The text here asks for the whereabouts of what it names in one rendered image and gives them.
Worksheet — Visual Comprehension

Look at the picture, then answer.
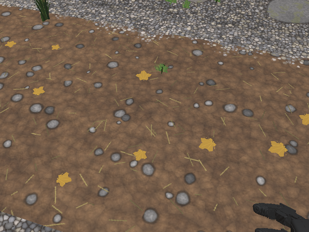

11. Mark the robot right hand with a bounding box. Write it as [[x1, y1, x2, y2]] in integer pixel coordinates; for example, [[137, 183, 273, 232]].
[[253, 203, 309, 232]]

